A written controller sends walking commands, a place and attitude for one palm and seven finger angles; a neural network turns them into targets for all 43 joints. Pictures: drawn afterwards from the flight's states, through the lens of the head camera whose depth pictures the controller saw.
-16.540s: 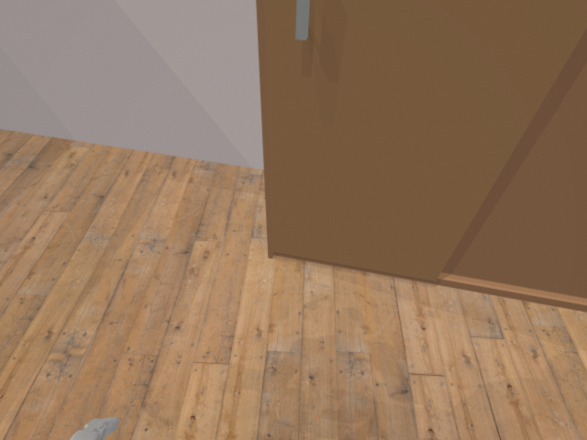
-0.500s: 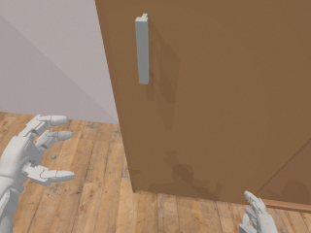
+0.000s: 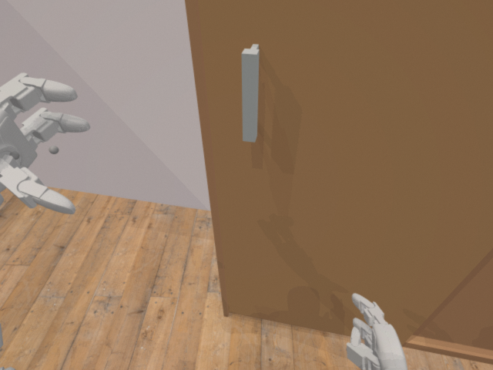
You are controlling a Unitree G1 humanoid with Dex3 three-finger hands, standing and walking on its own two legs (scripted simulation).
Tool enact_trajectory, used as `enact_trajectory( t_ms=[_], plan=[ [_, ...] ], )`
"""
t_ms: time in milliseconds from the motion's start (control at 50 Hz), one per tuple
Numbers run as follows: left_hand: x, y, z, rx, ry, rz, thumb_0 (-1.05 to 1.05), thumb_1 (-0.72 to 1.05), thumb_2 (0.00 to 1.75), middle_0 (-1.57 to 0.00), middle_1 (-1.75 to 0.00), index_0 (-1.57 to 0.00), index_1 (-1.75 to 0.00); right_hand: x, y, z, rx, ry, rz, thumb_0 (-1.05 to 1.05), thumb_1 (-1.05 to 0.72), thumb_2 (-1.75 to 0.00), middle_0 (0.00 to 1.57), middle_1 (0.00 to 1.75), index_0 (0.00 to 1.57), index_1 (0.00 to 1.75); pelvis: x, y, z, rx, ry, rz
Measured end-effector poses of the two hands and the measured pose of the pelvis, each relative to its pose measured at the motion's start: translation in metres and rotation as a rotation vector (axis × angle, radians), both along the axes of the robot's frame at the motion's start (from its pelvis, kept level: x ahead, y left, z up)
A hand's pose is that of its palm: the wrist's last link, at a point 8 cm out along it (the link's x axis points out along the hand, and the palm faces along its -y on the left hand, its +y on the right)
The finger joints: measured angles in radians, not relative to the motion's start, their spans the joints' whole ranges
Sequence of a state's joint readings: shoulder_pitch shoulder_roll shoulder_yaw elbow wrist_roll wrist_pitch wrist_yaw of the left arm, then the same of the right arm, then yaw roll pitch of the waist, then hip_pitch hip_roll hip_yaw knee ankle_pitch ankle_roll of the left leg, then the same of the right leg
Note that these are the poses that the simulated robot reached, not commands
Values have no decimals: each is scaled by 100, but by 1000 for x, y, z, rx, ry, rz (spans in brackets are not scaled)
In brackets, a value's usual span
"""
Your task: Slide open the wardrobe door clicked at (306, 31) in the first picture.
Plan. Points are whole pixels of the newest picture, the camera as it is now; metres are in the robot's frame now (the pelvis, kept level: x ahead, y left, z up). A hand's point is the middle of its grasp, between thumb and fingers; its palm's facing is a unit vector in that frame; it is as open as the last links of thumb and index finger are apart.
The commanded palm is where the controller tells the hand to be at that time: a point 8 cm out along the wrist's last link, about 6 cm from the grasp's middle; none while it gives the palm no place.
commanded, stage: raise the hand with hooked fingers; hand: left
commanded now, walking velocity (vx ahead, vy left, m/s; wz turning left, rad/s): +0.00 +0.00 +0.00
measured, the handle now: (252, 94) +0.50 +0.07 +0.24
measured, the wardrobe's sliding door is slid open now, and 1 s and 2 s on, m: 0.00 0.00 0.00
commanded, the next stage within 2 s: move the hooked fingers beside the handle in 0.52 s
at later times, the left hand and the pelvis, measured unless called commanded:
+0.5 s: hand (81, 145) +0.29 +0.26 +0.26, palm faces +0.12 -0.98 -0.16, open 14.0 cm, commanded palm +0.25 +0.29 +0.27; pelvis +0.01 -0.03 +0.00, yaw +0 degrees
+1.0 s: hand (135, 152) +0.33 +0.21 +0.23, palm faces -0.07 -0.99 -0.13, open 14.0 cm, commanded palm +0.30 +0.27 +0.26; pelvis +0.03 -0.02 +0.00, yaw +0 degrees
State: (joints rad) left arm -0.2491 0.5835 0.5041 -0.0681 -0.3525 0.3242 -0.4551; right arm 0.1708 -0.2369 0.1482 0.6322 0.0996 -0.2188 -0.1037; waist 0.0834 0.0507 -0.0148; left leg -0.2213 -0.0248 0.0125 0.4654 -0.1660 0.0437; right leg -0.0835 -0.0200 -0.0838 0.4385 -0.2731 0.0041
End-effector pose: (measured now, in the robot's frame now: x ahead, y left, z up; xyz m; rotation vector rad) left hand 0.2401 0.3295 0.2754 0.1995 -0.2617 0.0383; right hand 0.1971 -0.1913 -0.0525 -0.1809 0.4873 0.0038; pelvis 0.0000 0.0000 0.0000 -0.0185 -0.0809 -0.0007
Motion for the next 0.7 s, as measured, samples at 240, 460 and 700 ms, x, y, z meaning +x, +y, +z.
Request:
enact_trajectory(
  t_ms=[240, 460, 700],
  plan=[
    [22, -25, -37, -29, 234, -59, -1, -50, 30, -30, -120, -29, -120, -15, -47, -9, -14, 35, -74, 2, -91, -90, 20, 30, 21, 30, -4, -13, -1, 6, 17, -3],
    [18, -14, 1, -52, 75, 80, -1, -50, 30, -31, -121, -30, -120, 2, -61, -5, -1, -5, -66, 2, -91, -90, 20, 30, 20, 30, 9, -31, -2, 7, 15, 1],
    [36, -52, -15, -23, 69, -79, -1, -50, 30, -31, -121, -30, -120, 22, -63, -4, 12, -13, -77, 2, -91, -90, 20, 30, 20, 30, 25, -35, -3, 16, 34, -14]
  ],
)
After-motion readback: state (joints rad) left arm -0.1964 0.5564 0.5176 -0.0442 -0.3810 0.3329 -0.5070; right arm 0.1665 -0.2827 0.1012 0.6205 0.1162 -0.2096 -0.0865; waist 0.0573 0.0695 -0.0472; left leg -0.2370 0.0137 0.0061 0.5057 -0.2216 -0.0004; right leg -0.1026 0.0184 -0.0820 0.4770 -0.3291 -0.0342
